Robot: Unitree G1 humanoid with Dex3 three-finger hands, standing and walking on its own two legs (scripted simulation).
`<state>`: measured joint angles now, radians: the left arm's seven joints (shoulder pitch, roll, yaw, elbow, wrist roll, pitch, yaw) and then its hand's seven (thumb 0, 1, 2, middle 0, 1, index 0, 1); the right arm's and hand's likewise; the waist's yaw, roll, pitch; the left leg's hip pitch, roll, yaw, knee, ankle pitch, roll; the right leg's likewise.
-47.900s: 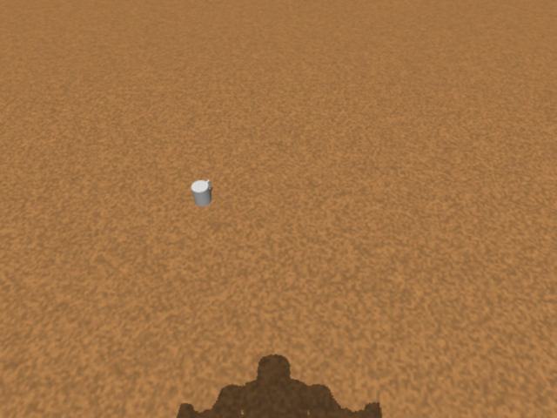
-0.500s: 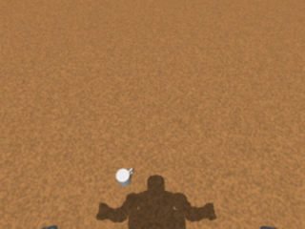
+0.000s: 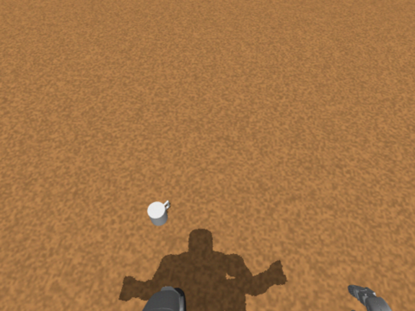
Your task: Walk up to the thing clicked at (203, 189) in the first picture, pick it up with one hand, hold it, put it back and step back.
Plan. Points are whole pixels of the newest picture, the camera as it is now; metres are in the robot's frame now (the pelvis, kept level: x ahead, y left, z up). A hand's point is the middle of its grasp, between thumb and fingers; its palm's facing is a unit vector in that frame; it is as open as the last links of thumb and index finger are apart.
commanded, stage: step back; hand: left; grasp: from above
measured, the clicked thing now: (160, 211) +0.58 +0.23 -0.70
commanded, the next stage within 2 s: none
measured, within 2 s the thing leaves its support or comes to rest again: neither
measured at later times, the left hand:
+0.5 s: hand out of the picture -0.02 +0.26 -0.13, palm faces +0.09 -0.93 -0.36, open 7.4 cm
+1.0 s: hand out of the picture -0.20 +0.23 -0.13, palm faces +0.09 -0.90 -0.43, open 7.4 cm
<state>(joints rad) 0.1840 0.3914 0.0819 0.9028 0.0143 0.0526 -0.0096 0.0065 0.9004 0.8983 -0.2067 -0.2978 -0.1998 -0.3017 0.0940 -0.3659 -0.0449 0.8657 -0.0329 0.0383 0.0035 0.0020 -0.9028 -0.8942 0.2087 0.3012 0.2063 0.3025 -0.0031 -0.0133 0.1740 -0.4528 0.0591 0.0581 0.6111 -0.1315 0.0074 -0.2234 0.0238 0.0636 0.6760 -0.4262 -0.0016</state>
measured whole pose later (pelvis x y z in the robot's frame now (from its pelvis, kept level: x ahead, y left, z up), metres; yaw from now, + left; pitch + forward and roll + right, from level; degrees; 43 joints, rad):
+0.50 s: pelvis -0.13 -0.01 +0.01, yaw +5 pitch -2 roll -1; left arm 0.10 0.39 0.07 0.80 0.00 0.07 0.02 0.01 0.90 0.90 -0.21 -0.30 -0.20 -0.30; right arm 0.15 -0.35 -0.04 0.88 -0.03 0.03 -0.01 0.00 -0.91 -0.89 0.21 0.30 0.21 0.30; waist -0.01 -0.03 0.18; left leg -0.27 -0.01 -0.02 0.60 -0.29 0.03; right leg -0.46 0.10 0.13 1.11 -0.53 -0.02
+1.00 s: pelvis -0.29 -0.05 +0.00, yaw +7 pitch -2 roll +1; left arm 0.13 0.37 0.06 0.80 0.03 0.04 0.02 0.01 0.89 0.90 -0.21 -0.30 -0.20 -0.30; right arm 0.19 -0.41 -0.06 0.88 -0.02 0.07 -0.01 0.00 -0.91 -0.89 0.20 0.30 0.20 0.30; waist 0.00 0.01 0.18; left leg -0.32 -0.05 -0.06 0.86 -0.51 -0.02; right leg -0.38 -0.04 -0.01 0.65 -0.24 0.00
